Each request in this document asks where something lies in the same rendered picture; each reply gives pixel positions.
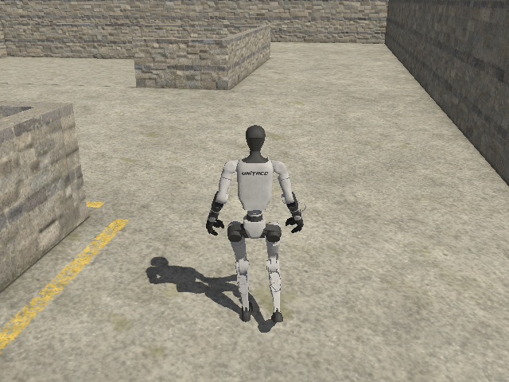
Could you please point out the robot left shin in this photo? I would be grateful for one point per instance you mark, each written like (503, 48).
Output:
(243, 285)

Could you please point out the left robot hand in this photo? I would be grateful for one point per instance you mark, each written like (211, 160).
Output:
(216, 224)

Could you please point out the robot left upper arm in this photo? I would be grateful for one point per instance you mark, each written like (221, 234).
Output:
(225, 180)

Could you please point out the robot right shin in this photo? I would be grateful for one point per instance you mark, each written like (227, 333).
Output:
(275, 286)

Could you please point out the left robot forearm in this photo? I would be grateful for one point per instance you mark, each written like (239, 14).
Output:
(215, 210)

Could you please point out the right robot hand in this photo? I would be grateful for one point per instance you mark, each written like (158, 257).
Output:
(292, 221)

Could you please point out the robot right upper arm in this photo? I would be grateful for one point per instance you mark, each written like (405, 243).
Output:
(284, 181)

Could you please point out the right robot forearm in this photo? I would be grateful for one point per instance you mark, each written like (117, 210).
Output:
(294, 209)

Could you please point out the robot shin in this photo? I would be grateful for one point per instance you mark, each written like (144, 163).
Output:
(275, 286)
(243, 285)

